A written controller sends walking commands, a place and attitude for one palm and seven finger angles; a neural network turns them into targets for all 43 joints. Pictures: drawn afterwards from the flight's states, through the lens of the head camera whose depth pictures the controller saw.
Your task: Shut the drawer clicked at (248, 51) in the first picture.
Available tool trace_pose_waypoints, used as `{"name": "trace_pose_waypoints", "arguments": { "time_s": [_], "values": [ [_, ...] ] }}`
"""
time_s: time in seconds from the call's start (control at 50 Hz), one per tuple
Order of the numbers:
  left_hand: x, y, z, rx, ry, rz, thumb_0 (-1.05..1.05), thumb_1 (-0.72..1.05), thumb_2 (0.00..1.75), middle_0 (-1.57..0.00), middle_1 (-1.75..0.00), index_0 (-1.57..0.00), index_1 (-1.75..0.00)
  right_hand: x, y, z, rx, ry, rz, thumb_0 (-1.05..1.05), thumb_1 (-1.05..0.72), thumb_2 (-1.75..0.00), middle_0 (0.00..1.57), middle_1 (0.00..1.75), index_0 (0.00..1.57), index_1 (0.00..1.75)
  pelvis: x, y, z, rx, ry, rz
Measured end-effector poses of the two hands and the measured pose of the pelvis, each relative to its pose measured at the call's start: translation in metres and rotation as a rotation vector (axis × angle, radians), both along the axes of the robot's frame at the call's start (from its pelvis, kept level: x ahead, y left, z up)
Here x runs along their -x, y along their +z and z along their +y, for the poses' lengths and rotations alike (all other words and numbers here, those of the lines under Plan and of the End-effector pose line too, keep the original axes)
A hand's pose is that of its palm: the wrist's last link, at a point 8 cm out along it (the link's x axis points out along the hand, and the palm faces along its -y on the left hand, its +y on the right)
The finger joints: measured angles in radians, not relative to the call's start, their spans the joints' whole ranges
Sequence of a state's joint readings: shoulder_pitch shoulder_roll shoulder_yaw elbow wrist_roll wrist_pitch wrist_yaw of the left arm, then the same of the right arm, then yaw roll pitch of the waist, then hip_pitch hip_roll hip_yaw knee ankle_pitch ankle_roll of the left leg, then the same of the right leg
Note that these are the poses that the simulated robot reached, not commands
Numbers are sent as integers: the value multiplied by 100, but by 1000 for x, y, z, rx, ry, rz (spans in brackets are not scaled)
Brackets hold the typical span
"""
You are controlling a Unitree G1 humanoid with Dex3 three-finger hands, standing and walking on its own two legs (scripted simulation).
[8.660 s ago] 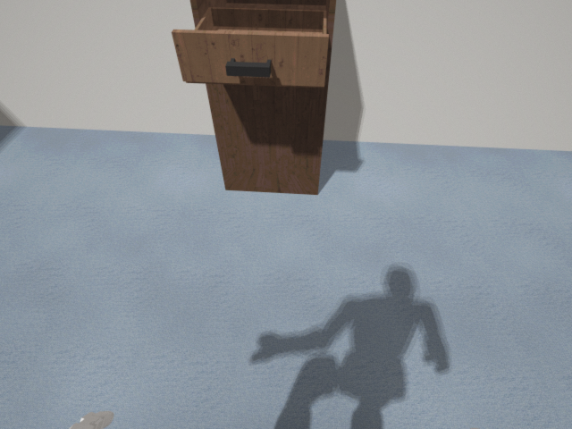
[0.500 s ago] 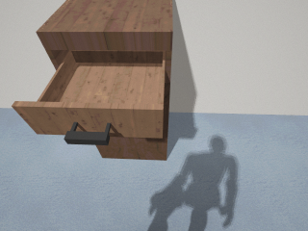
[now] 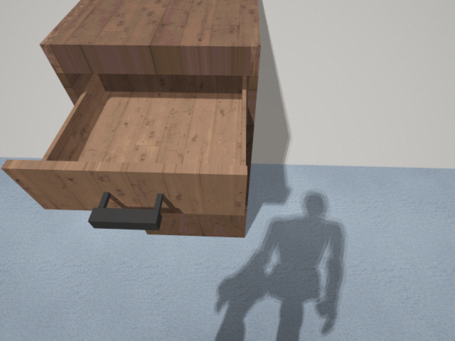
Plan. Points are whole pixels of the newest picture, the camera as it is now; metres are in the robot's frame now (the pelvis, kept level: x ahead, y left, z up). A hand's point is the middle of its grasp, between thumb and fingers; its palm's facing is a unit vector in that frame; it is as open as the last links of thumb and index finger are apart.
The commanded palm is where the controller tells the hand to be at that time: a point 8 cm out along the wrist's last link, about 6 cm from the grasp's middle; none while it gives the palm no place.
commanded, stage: come to a stop and stand still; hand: left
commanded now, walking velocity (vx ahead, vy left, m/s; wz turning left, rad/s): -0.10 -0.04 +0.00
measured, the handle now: (129, 208) +0.33 +0.20 +0.04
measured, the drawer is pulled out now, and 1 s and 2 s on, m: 0.28 0.28 0.28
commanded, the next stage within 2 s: look again from close up in 1.30 s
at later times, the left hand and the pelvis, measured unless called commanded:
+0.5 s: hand out of the picture +0.03 +0.19 -0.17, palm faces -0.02 -0.97 -0.24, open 7.4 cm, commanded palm none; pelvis -0.06 +0.01 +0.00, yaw +0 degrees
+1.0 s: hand out of the picture -0.04 +0.20 -0.18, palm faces +0.00 -0.98 -0.21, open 7.4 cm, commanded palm none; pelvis -0.05 +0.02 +0.00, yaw +0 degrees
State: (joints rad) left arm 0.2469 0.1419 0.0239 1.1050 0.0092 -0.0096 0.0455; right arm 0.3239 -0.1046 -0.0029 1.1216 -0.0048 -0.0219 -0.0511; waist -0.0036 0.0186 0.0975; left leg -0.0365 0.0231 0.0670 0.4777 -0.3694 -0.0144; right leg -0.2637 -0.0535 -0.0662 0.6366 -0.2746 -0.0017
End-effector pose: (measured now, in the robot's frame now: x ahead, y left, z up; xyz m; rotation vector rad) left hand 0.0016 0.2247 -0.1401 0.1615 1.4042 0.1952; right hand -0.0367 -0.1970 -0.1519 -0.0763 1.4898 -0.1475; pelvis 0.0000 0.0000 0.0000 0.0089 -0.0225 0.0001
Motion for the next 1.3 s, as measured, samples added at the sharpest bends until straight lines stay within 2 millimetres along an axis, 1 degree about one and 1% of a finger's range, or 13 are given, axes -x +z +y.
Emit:
{"name": "trace_pose_waypoints", "arguments": {
  "time_s": [0.1,0.16,0.24,0.32,0.4,0.48,0.54,0.68,0.78,0.88,0.96,1.08,1.3],
  "values": [
    [-14,6,7,-23,-12,-49,1,92,90,-20,-30,-20,-30,-18,0,-6,17,9,-57,1,-92,-90,20,30,20,30,8,2,0,1,-2,8],
    [-21,3,8,-33,-31,-87,0,91,90,-20,-30,-20,-30,-21,-4,-18,35,22,-74,2,-93,-90,21,30,20,30,15,-4,-2,-8,-4,12],
    [-25,3,6,-42,-84,-134,0,91,90,-20,-30,-20,-30,-32,-3,-40,70,10,-164,2,-93,-90,21,30,20,30,25,-8,-7,-11,-11,16],
    [-26,3,5,-34,-107,-190,0,91,90,-20,-30,-20,-30,-45,3,-57,108,26,-242,2,-92,-90,20,30,20,30,37,-10,-7,3,6,10],
    [-24,3,8,-17,-116,-220,0,90,90,-20,-30,-20,-30,-50,15,-62,135,63,-291,1,-92,-90,20,30,20,30,49,-8,-2,8,5,7],
    [-20,5,15,-10,-116,-230,0,90,90,-20,-30,-20,-30,-45,23,-57,143,88,-300,1,-91,-90,20,30,20,30,56,-5,4,9,2,8],
    [-13,6,22,-13,-110,-221,0,90,90,-20,-30,-20,-30,-37,23,-49,131,97,-280,1,-91,-90,20,30,20,30,58,-3,8,9,3,9],
    [16,5,34,-26,-90,-136,0,90,90,-20,-30,-20,-30,-13,14,-24,75,87,-196,1,-91,-90,20,30,20,30,57,0,14,8,2,9],
    [36,3,35,-23,-72,-66,0,90,90,-20,-30,-20,-30,3,8,-10,46,67,-129,1,-91,-90,20,30,20,30,54,0,18,7,0,8],
    [47,0,31,-8,-56,-20,0,90,90,-20,-30,-20,-30,14,5,-2,36,50,-82,1,-91,-90,20,30,20,30,50,0,21,8,-2,4],
    [49,-3,26,8,-48,-6,0,90,90,-20,-30,-20,-30,16,5,1,37,41,-65,1,-91,-90,20,30,20,30,47,-1,23,8,-3,1],
    [42,-5,20,26,-44,-14,0,91,90,-20,-30,-20,-30,11,5,3,41,35,-68,1,-91,-90,20,30,20,30,42,0,24,9,-4,-2],
    [27,-4,23,14,-42,-42,0,91,90,-20,-30,-20,-30,-2,5,2,47,34,-93,1,-91,-90,20,30,20,30,36,0,24,9,-6,-9]
  ]
}}
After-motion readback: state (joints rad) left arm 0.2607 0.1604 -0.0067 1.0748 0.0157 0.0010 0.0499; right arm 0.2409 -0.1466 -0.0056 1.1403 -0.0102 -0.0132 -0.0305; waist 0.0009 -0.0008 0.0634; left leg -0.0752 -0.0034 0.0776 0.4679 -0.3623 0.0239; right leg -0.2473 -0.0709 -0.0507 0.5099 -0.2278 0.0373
